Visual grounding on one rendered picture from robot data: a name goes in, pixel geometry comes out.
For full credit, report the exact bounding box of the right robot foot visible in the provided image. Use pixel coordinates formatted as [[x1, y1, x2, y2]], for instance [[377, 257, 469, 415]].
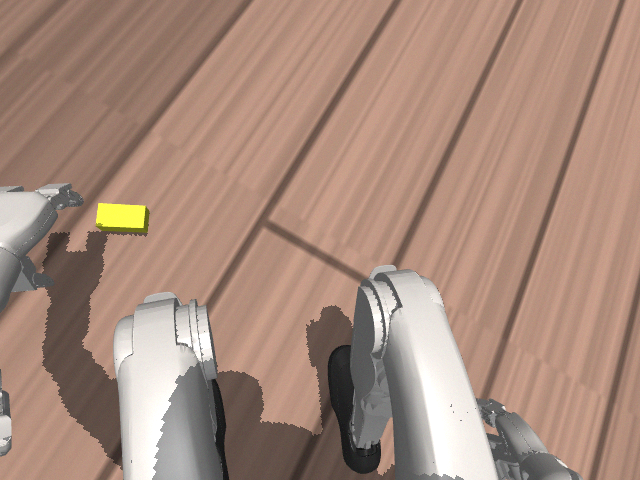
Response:
[[328, 345, 381, 474]]

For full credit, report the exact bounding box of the small box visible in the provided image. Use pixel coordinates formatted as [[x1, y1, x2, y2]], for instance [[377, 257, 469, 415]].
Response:
[[96, 203, 150, 233]]

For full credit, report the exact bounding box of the right robot arm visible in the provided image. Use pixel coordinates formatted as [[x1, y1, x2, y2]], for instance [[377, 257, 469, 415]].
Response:
[[519, 453, 584, 480]]

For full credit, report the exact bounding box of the right robot hand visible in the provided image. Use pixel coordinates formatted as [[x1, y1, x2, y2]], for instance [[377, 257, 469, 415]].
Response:
[[476, 398, 549, 480]]

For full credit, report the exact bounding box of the left robot arm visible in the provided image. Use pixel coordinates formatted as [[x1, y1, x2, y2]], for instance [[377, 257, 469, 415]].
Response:
[[0, 247, 22, 457]]

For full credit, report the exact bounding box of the left robot foot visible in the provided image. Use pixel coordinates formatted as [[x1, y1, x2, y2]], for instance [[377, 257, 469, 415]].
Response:
[[211, 379, 229, 480]]

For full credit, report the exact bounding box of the left robot hand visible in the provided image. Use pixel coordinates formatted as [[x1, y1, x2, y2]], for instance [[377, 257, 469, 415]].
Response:
[[0, 183, 84, 292]]

